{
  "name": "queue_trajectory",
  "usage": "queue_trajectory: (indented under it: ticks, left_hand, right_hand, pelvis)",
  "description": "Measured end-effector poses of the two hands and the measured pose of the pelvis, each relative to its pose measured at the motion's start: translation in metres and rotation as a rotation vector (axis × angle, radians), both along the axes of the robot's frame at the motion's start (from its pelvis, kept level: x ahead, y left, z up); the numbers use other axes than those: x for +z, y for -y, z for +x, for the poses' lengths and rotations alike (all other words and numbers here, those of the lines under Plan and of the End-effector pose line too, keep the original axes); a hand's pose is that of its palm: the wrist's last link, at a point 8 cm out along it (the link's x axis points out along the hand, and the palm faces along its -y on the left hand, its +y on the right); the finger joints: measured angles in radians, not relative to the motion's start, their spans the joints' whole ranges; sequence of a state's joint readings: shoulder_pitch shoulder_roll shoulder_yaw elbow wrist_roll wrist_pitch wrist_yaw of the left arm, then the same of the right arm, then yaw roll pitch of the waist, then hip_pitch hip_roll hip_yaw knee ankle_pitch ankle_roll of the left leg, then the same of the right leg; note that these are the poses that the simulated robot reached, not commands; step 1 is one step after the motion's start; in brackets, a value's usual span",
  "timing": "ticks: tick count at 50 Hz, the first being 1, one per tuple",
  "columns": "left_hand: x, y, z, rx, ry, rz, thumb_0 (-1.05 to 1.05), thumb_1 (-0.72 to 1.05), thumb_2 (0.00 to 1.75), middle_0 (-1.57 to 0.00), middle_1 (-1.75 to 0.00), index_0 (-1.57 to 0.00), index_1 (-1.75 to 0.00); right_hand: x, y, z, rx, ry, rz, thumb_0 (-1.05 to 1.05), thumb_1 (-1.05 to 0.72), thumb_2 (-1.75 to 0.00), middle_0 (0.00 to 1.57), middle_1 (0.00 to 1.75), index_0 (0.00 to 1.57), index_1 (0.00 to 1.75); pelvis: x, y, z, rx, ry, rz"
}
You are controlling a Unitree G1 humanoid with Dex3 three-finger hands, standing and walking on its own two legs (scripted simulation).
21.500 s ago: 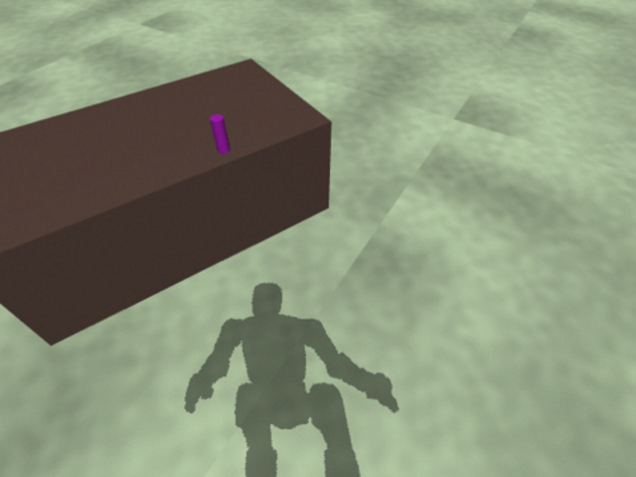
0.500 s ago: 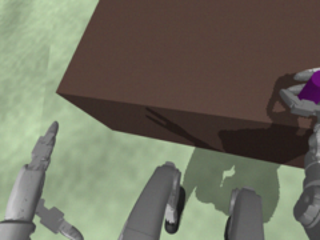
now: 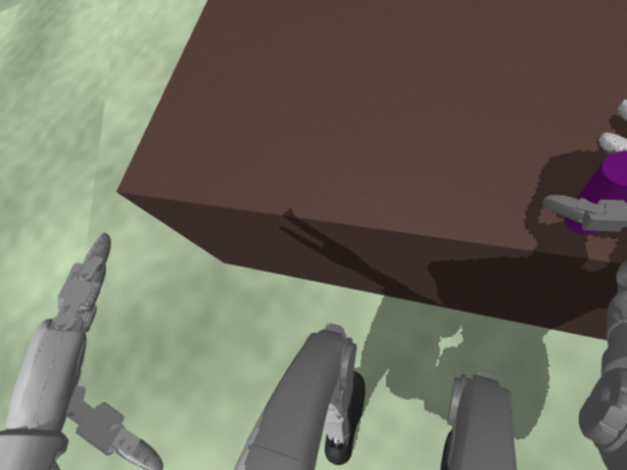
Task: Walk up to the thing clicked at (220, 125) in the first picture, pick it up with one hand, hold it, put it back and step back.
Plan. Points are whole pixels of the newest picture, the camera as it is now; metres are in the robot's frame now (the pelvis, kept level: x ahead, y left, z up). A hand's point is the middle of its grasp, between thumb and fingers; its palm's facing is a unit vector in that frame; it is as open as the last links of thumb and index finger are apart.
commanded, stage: withdraw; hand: right
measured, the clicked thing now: (602, 197) +0.49 -0.21 -0.05
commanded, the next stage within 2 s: rise in 0.10 s
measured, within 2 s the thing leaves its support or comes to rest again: neither
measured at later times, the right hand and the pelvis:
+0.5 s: hand out of the picture +0.50 -0.30 +0.12, palm faces +0.31 +0.92 -0.25, open 16.7 cm; pelvis +0.04 -0.01 +0.11, yaw +0 degrees
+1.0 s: hand out of the picture +0.36 -0.23 +0.11, palm faces +0.18 +0.95 -0.26, open 17.0 cm; pelvis +0.09 +0.00 +0.17, yaw -2 degrees
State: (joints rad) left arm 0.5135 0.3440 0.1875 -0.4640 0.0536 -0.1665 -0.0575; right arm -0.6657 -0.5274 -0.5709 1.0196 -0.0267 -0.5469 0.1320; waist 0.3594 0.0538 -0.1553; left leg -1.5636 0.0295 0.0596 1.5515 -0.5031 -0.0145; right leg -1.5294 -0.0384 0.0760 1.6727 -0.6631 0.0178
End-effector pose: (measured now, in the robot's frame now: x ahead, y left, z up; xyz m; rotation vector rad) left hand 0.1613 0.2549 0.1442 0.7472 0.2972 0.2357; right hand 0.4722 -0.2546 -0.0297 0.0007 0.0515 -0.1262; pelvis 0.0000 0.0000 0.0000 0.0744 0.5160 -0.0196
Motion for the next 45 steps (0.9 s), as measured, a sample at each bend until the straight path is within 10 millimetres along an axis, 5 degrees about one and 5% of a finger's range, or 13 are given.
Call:
queue_trajectory:
  ticks: [12, 20, 30, 36, 45]
  left_hand:
    - [-0.024, -0.003, -0.005, 0.100, -0.112, -0.182, -0.01, -0.53, 0.04, -0.07, -0.06, -0.07, -0.05]
    - [-0.010, 0.004, 0.003, 0.142, -0.197, -0.307, -0.01, -0.53, 0.08, -0.08, -0.07, -0.07, -0.07]
    - [-0.009, 0.023, 0.032, 0.116, -0.293, -0.418, -0.01, -0.08, 0.36, -0.11, -0.14, -0.10, -0.14]
    - [-0.015, 0.054, 0.056, 0.046, -0.320, -0.557, 0.00, 0.26, 0.55, -0.14, -0.20, -0.14, -0.20]
    - [-0.014, 0.039, 0.072, 0.108, -0.362, -0.555, 0.01, 0.61, 0.73, -0.18, -0.25, -0.18, -0.25]
  right_hand:
    - [0.094, 0.044, 0.016, -0.029, 0.019, -0.023, -0.01, 0.31, -0.21, 0.25, 0.23, 0.25, 0.23]
    - [0.132, 0.068, 0.008, -0.116, -0.248, -0.159, -0.01, 0.39, -0.11, 0.11, 0.11, 0.12, 0.10]
    - [0.195, 0.105, -0.015, -0.287, -0.332, -0.209, -0.01, 0.42, -0.11, 0.07, 0.08, 0.07, 0.08]
    - [0.203, 0.101, -0.043, -0.266, -0.394, -0.257, -0.01, 0.42, -0.12, 0.07, 0.08, 0.07, 0.08]
    - [0.175, 0.052, -0.106, -0.168, -0.506, -0.221, -0.01, 0.44, -0.12, 0.07, 0.08, 0.07, 0.07]
  pelvis:
    - [0.040, 0.004, 0.012, -0.010, 0.037, 0.000]
    - [0.086, 0.008, 0.026, 0.001, 0.100, -0.012]
    - [0.130, 0.006, 0.047, -0.004, 0.190, -0.021]
    - [0.148, 0.006, 0.061, -0.011, 0.233, -0.033]
    - [0.165, 0.006, 0.080, -0.011, 0.302, -0.053]
